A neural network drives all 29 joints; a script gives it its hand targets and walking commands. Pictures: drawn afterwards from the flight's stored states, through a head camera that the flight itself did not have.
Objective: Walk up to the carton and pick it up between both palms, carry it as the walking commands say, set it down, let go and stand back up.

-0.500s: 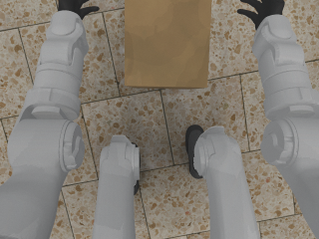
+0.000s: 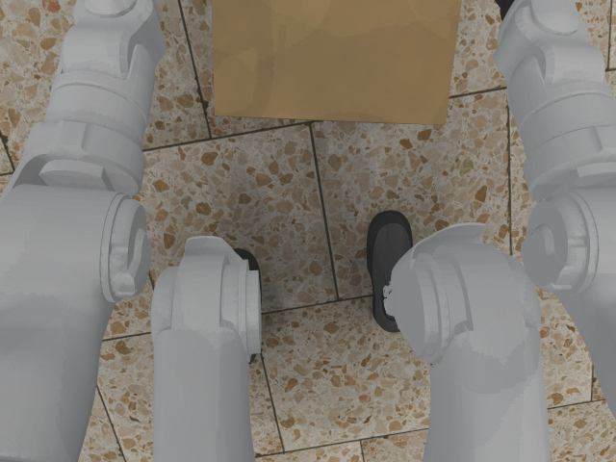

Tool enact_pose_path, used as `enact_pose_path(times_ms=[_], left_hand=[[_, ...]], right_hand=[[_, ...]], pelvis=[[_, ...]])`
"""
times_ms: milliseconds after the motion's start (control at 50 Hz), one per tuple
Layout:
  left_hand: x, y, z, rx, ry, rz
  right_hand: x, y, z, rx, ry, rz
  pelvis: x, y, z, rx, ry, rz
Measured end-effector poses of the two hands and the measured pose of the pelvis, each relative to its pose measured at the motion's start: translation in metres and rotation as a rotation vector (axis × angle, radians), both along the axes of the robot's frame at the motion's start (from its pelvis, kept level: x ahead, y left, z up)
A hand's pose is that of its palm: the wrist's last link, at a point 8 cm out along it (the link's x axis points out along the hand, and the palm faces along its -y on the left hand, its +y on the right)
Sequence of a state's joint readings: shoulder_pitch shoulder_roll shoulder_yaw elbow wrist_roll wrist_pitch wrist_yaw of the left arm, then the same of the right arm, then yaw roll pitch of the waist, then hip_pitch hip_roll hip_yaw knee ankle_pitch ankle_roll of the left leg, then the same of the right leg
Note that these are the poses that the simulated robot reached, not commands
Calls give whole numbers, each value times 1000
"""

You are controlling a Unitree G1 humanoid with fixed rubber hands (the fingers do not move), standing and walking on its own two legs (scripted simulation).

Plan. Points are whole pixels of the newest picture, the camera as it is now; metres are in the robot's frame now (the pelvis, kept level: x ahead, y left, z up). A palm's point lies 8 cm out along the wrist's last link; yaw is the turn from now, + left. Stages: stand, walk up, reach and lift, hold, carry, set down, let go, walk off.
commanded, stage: reach and lift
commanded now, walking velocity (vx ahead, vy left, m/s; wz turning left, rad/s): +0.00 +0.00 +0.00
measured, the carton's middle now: (327, 3) +0.54 -0.04 -0.26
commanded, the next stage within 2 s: none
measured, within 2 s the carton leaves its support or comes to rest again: leaves its support in 1.54 s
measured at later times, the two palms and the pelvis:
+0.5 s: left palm out of the picture +0.57 +0.13 -0.19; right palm out of the picture +0.53 -0.22 -0.19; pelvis -0.01 +0.00 -0.01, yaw +0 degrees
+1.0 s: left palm out of the picture +0.57 +0.11 -0.19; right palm out of the picture +0.53 -0.19 -0.19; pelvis -0.01 +0.00 -0.01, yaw +0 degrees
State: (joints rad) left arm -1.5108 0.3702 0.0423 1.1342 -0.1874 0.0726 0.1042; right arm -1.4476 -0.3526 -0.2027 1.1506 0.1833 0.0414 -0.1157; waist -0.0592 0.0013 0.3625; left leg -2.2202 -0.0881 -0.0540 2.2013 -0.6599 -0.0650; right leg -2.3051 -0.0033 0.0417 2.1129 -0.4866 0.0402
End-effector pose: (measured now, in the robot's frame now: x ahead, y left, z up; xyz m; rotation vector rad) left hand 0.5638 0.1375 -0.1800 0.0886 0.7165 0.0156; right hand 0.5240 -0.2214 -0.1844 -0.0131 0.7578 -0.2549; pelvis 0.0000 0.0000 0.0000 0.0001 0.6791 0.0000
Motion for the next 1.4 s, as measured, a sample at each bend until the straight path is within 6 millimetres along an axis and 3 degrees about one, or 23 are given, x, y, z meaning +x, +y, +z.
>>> enact_pose_path(times_ms=[140, 400, 720, 1000, 1400], left_hand=[[-2, 8, -14, 0, -2, 1], [5, -4, -4, -13, -15, -24], [0, -27, -9, -30, -7, -55], [2, -32, -8, -24, 4, -55], [-4, -31, -10, -83, 16, -32]], right_hand=[[5, 2, -8, 3, -8, -13], [5, -1, -3, 4, -16, -14], [9, 29, -8, 30, -13, 39], [11, 32, -6, 25, -1, 49], [15, 26, -1, 36, 33, 95]], pelvis=[[-1, 2, -10, -16, -41, 5], [-3, 4, -11, -16, -32, 11], [-7, 0, -6, -14, -46, 14], [-8, 2, -7, -21, -69, 22], [7, 3, -15, -20, -39, 35]])
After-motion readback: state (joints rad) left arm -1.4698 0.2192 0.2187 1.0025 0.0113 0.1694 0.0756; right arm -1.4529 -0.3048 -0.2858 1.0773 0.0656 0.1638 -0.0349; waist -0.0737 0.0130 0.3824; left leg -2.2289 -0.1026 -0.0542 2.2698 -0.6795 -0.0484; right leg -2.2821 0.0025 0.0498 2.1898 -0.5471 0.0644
